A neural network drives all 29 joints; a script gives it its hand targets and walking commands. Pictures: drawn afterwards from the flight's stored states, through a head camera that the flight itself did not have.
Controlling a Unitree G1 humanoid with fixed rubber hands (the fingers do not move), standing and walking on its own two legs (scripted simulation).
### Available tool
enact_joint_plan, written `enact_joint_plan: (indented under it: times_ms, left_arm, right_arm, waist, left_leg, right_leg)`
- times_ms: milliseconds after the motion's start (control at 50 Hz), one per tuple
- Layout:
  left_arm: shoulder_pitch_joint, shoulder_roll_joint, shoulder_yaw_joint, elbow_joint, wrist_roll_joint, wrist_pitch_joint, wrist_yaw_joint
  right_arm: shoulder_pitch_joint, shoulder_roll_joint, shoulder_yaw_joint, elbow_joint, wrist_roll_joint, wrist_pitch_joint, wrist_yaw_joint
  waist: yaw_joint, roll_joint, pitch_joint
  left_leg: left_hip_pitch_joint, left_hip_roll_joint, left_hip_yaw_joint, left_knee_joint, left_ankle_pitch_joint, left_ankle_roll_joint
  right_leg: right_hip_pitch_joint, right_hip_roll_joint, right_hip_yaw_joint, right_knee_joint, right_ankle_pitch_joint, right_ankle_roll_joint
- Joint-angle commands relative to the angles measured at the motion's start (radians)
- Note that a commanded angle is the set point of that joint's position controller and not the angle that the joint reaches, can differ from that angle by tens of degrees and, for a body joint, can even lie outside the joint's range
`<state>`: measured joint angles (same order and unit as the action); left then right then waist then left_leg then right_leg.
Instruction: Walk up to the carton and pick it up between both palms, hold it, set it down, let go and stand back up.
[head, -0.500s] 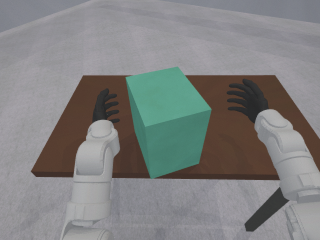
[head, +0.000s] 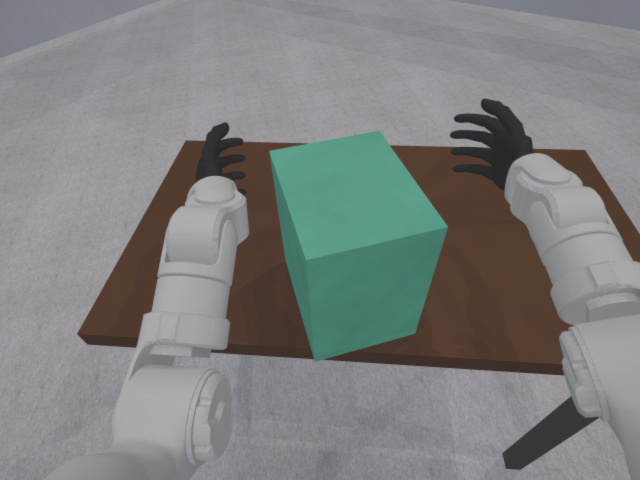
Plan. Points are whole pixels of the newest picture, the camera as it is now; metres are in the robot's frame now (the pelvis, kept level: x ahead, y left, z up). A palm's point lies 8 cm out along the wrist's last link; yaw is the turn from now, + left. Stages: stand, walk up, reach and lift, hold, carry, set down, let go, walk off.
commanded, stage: reach and lift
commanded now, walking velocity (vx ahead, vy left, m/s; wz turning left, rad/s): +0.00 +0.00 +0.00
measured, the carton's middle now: (346, 247) +0.43 +0.01 +0.05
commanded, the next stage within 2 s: none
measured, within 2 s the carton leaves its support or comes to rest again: neither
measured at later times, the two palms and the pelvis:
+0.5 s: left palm (222, 199) +0.41 +0.16 +0.16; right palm (494, 174) +0.46 -0.18 +0.16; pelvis +0.00 +0.00 +0.00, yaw +0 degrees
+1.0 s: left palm (245, 228) +0.41 +0.15 +0.10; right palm (475, 196) +0.48 -0.17 +0.12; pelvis +0.00 +0.00 +0.00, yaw +0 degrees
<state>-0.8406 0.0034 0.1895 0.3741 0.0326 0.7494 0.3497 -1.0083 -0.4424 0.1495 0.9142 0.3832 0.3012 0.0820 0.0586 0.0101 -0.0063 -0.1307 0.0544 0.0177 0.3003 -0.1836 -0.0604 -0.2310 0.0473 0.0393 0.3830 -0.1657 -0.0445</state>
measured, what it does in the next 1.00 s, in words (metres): stands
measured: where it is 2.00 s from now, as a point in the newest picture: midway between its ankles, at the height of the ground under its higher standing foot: outside the picture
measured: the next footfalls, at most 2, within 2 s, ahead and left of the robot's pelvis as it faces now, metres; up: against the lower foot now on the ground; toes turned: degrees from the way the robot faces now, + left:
none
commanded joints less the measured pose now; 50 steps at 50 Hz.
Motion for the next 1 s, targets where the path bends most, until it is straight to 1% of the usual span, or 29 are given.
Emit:
enact_joint_plan:
  times_ms: [0, 40, 60, 80, 100, 120, 160, 180, 220, 260, 320, 340, 360, 400, 420, 500, 520, 540, 560, 620, 680, 720, 760, 780, 800, 820, 940, 960, 980]
  left_arm:
    - [-0.472, 0.080, 0.041, -0.187, -0.029, -0.086, 0.001]
    - [-0.455, 0.106, 0.059, -0.128, -0.019, -0.081, -0.010]
    - [-0.456, 0.094, 0.066, -0.126, -0.019, -0.083, -0.012]
    - [-0.453, 0.083, 0.048, -0.212, -0.017, -0.082, -0.011]
    - [-0.449, 0.090, 0.056, -0.220, -0.023, -0.080, -0.013]
    - [-0.455, 0.065, 0.045, -0.167, -0.011, -0.081, -0.013]
    - [-0.423, 0.066, 0.056, -0.184, 0.022, -0.077, -0.021]
    - [-0.406, 0.071, 0.058, -0.186, 0.005, -0.085, -0.024]
    - [-0.397, 0.069, 0.065, -0.159, 0.001, -0.095, -0.028]
    - [-0.394, 0.066, 0.067, -0.151, 0.007, -0.119, -0.031]
    - [-0.409, 0.028, 0.040, -0.077, 0.005, -0.141, -0.030]
    - [-0.343, 0.013, 0.033, -0.050, -0.002, -0.148, -0.039]
    - [-0.371, 0.035, 0.047, -0.092, 0.004, -0.172, -0.038]
    - [-0.375, 0.013, 0.025, -0.091, -0.005, -0.210, -0.040]
    - [-0.353, 0.000, 0.030, 0.009, 0.012, -0.217, -0.038]
    - [-0.335, 0.014, 0.061, 0.078, 0.019, -0.285, -0.037]
    - [-0.325, -0.006, 0.040, 0.073, 0.023, -0.314, -0.041]
    - [-0.343, 0.010, 0.065, 0.080, 0.027, -0.349, -0.041]
    - [-0.287, -0.025, 0.041, 0.083, 0.032, -0.351, -0.041]
    - [-0.352, -0.012, 0.053, 0.093, 0.042, -0.413, -0.037]
    - [-0.329, 0.003, 0.075, 0.117, 0.049, -0.464, -0.033]
    - [-0.314, -0.032, 0.054, 0.133, 0.036, -0.499, -0.040]
    - [-0.297, -0.019, 0.080, 0.200, 0.038, -0.511, -0.050]
    - [-0.291, -0.051, 0.053, 0.189, 0.039, -0.520, -0.048]
    - [-0.295, -0.031, 0.070, 0.209, 0.038, -0.537, -0.060]
    - [-0.293, -0.059, 0.057, 0.141, 0.045, -0.545, -0.055]
    - [-0.250, -0.082, 0.062, 0.191, 0.051, -0.560, -0.056]
    - [-0.299, -0.077, 0.058, 0.171, 0.067, -0.563, -0.053]
    - [-0.272, -0.070, 0.086, 0.172, 0.070, -0.565, -0.055]
  right_arm:
    - [-0.553, -0.192, 0.021, -0.119, 0.147, -0.041, -0.002]
    - [-0.560, -0.207, 0.025, -0.100, 0.139, -0.042, -0.006]
    - [-0.569, -0.191, 0.034, -0.119, 0.158, -0.044, -0.004]
    - [-0.557, -0.227, 0.016, -0.144, 0.141, -0.047, -0.010]
    - [-0.568, -0.216, 0.040, -0.112, 0.156, -0.044, -0.006]
    - [-0.561, -0.216, 0.017, -0.073, 0.130, -0.046, -0.002]
    - [-0.531, -0.212, 0.022, -0.067, 0.129, -0.049, -0.008]
    - [-0.550, -0.197, 0.025, -0.114, 0.135, -0.056, -0.011]
    - [-0.532, -0.174, 0.042, -0.103, 0.125, -0.064, -0.014]
    - [-0.530, -0.163, 0.028, -0.130, 0.124, -0.069, -0.015]
    - [-0.515, -0.166, -0.004, 0.011, 0.088, -0.074, -0.004]
    - [-0.507, -0.140, 0.045, -0.068, 0.095, -0.086, -0.003]
    - [-0.531, -0.123, 0.031, -0.109, 0.099, -0.100, -0.003]
    - [-0.483, -0.115, 0.002, -0.045, 0.068, -0.111, -0.012]
    - [-0.452, -0.116, -0.003, 0.072, 0.044, -0.106, 0.000]
    - [-0.467, -0.063, 0.030, 0.038, 0.046, -0.142, -0.003]
    - [-0.455, -0.054, 0.007, 0.020, 0.024, -0.159, -0.013]
    - [-0.463, -0.042, 0.014, 0.026, 0.029, -0.169, -0.014]
    - [-0.428, -0.067, -0.003, 0.060, 0.013, -0.182, -0.018]
    - [-0.443, -0.022, 0.009, 0.098, 0.033, -0.205, -0.005]
    - [-0.441, -0.025, 0.003, 0.066, 0.013, -0.239, -0.017]
    - [-0.456, -0.002, -0.010, 0.023, 0.012, -0.270, -0.031]
    - [-0.471, 0.004, 0.014, 0.036, 0.000, -0.274, -0.030]
    - [-0.446, -0.006, 0.001, 0.076, 0.010, -0.281, -0.033]
    - [-0.445, 0.028, 0.025, 0.045, -0.003, -0.282, -0.041]
    - [-0.426, 0.003, -0.014, 0.064, -0.022, -0.297, -0.048]
    - [-0.427, 0.048, 0.035, 0.090, 0.003, -0.298, -0.051]
    - [-0.452, 0.020, -0.002, 0.092, -0.017, -0.301, -0.053]
    - [-0.437, 0.041, -0.006, 0.053, -0.031, -0.306, -0.063]
  waist:
    - [0.143, -0.036, -0.521]
    - [0.137, -0.061, -0.507]
    - [0.166, -0.040, -0.521]
    - [0.146, -0.019, -0.570]
    - [0.160, -0.033, -0.530]
    - [0.144, -0.012, -0.508]
    - [0.137, -0.003, -0.530]
    - [0.165, -0.026, -0.543]
    - [0.163, -0.052, -0.521]
    - [0.168, -0.030, -0.535]
    - [0.156, -0.005, -0.483]
    - [0.183, -0.056, -0.513]
    - [0.185, -0.037, -0.554]
    - [0.134, -0.027, -0.544]
    - [0.140, -0.035, -0.483]
    - [0.185, -0.097, -0.475]
    - [0.156, -0.075, -0.515]
    - [0.175, -0.087, -0.532]
    - [0.159, -0.090, -0.514]
    - [0.184, -0.032, -0.560]
    - [0.200, -0.082, -0.628]
    - [0.177, -0.055, -0.670]
    - [0.201, -0.118, -0.620]
    - [0.180, -0.082, -0.621]
    - [0.198, -0.116, -0.633]
    - [0.163, -0.081, -0.692]
    - [0.192, -0.125, -0.644]
    - [0.157, -0.080, -0.676]
    - [0.181, -0.105, -0.664]
  left_leg:
    - [-0.035, -0.049, 0.027, 0.037, 0.317, -0.001]
    - [-0.043, -0.050, 0.032, 0.038, 0.306, 0.000]
    - [-0.050, -0.056, 0.034, 0.039, 0.342, 0.002]
    - [0.001, -0.050, 0.033, 0.056, 0.394, -0.015]
    - [-0.015, -0.048, 0.027, 0.060, 0.419, -0.015]
    - [-0.002, -0.046, 0.027, 0.054, 0.377, -0.017]
    - [0.030, -0.048, 0.028, 0.063, 0.424, -0.025]
    - [0.015, -0.049, 0.031, 0.072, 0.435, -0.023]
    - [-0.032, -0.060, 0.038, 0.065, 0.396, -0.012]
    - [-0.028, -0.060, 0.033, 0.056, 0.382, -0.013]
    - [-0.018, -0.038, 0.025, 0.047, 0.349, -0.019]
    - [-0.015, -0.045, 0.027, 0.062, 0.360, -0.003]
    - [-0.045, -0.048, 0.033, 0.057, 0.365, -0.005]
    - [-0.036, -0.055, 0.029, 0.061, 0.326, -0.014]
    - [-0.027, -0.038, 0.026, 0.046, 0.296, -0.013]
    - [-0.119, -0.046, 0.039, 0.033, 0.213, 0.018]
    - [-0.100, -0.044, 0.034, 0.036, 0.245, 0.008]
    - [-0.114, -0.044, 0.040, 0.044, 0.258, 0.008]
    - [-0.076, -0.037, 0.030, 0.041, 0.270, 0.004]
    - [-0.106, -0.040, 0.038, 0.056, 0.260, 0.002]
    - [-0.134, -0.036, 0.046, 0.072, 0.283, 0.007]
    - [-0.174, -0.052, 0.048, 0.092, 0.310, 0.000]
    - [-0.185, -0.041, 0.043, 0.075, 0.293, 0.010]
    - [-0.170, -0.040, 0.043, 0.072, 0.286, 0.001]
    - [-0.185, -0.047, 0.055, 0.078, 0.290, 0.015]
    - [-0.135, -0.040, 0.050, 0.079, 0.356, 0.000]
    - [-0.147, -0.036, 0.049, 0.089, 0.350, 0.010]
    - [-0.126, -0.034, 0.044, 0.076, 0.357, 0.000]
    - [-0.164, -0.048, 0.051, 0.089, 0.349, 0.011]
  right_leg:
    - [0.307, 0.042, 0.012, -0.028, 0.495, 0.021]
    - [0.332, 0.034, 0.013, -0.027, 0.551, 0.035]
    - [0.346, 0.035, 0.016, -0.020, 0.585, 0.035]
    - [0.342, 0.047, 0.001, -0.005, 0.619, 0.032]
    - [0.331, 0.041, 0.010, -0.013, 0.632, 0.027]
    - [0.288, 0.044, 0.011, -0.031, 0.544, 0.018]
    - [0.305, 0.049, 0.003, -0.031, 0.597, 0.012]
    - [0.322, 0.051, 0.009, -0.023, 0.617, 0.018]
    - [0.349, 0.034, 0.012, -0.019, 0.655, 0.034]
    - [0.340, 0.034, 0.013, -0.019, 0.610, 0.032]
    - [0.233, 0.044, -0.011, -0.041, 0.465, 0.016]
    - [0.255, 0.043, -0.002, -0.032, 0.510, 0.021]
    - [0.292, 0.036, 0.011, -0.029, 0.532, 0.018]
    - [0.248, 0.041, 0.001, -0.036, 0.483, 0.014]
    - [0.180, 0.055, -0.025, -0.042, 0.379, 0.016]
    - [0.216, 0.035, 0.001, -0.039, 0.337, 0.024]
    - [0.213, 0.040, -0.014, -0.030, 0.369, 0.018]
    - [0.232, 0.041, -0.006, -0.024, 0.376, 0.024]
    - [0.193, 0.048, -0.023, -0.025, 0.387, 0.026]
    - [0.167, 0.046, -0.011, -0.026, 0.301, 0.012]
    - [0.195, 0.044, -0.003, -0.010, 0.369, 0.020]
    - [0.234, 0.037, 0.007, 0.007, 0.439, 0.018]
    - [0.242, 0.039, -0.005, 0.000, 0.412, 0.029]
    - [0.214, 0.042, -0.015, -0.006, 0.382, 0.026]
    - [0.241, 0.033, 0.000, -0.001, 0.427, 0.037]
    - [0.250, 0.038, -0.012, 0.005, 0.498, 0.030]
    - [0.230, 0.039, 0.002, -0.008, 0.484, 0.031]
    - [0.226, 0.040, -0.006, -0.006, 0.500, 0.027]
    - [0.245, 0.031, 0.012, 0.003, 0.532, 0.036]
